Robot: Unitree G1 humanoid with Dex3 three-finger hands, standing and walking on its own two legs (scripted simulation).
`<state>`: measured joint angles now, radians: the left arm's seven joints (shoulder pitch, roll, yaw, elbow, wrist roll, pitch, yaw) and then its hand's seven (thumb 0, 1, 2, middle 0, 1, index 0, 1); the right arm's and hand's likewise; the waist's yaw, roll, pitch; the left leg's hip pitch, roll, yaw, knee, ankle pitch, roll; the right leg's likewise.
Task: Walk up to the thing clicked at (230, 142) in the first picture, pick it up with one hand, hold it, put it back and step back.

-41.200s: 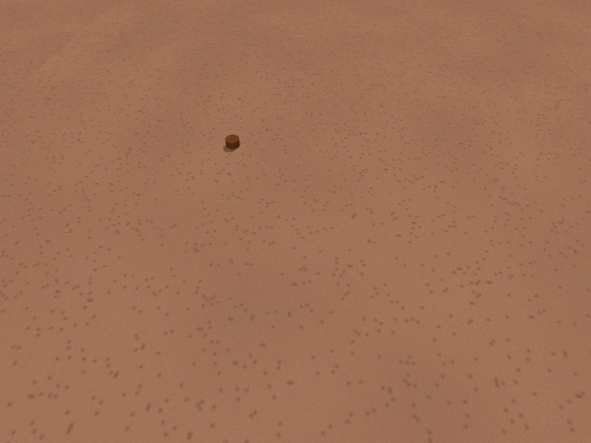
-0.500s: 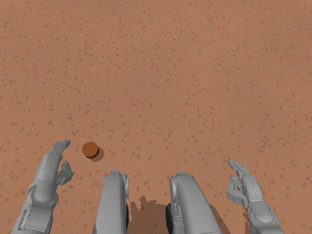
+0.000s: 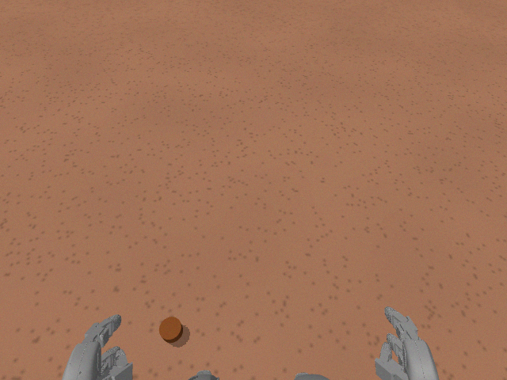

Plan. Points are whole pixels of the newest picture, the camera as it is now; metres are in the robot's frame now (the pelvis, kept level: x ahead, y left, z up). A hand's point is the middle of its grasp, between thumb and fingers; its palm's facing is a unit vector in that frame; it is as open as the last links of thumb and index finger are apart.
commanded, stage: home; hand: left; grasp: from above
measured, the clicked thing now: (171, 329) +0.41 +0.25 -0.69
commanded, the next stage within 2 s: none
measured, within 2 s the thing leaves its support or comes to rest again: neither
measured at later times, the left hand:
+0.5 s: hand out of the picture +0.16 +0.18 -0.04, palm faces +0.06 -0.98 -0.19, open 7.4 cm
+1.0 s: hand out of the picture +0.15 +0.18 -0.04, palm faces +0.06 -0.98 -0.19, open 7.4 cm
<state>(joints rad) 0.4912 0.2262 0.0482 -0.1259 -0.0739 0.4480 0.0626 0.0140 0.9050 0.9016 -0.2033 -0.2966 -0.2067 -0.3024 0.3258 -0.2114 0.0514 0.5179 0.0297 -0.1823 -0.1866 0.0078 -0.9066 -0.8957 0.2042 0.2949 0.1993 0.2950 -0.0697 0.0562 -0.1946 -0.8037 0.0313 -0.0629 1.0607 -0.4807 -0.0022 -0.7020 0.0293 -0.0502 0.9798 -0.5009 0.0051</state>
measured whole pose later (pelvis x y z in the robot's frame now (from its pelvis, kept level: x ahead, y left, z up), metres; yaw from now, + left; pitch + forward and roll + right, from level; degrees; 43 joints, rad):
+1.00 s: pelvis +0.00 -0.01 +0.01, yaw +1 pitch +9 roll -3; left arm 0.51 0.23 0.03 -0.11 -0.06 0.44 0.02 0.01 0.91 0.90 -0.20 -0.30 -0.21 -0.30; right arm 0.30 -0.23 0.05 0.54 0.01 -0.25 -0.19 0.01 -0.91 -0.90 0.20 0.30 0.20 0.30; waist -0.04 0.04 -0.16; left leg -0.71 0.02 -0.06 1.00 -0.46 -0.01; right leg -0.61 0.02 -0.05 0.94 -0.49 0.00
